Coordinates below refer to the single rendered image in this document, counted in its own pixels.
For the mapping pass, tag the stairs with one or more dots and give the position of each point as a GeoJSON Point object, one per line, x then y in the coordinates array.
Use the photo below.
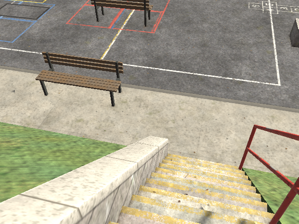
{"type": "Point", "coordinates": [185, 190]}

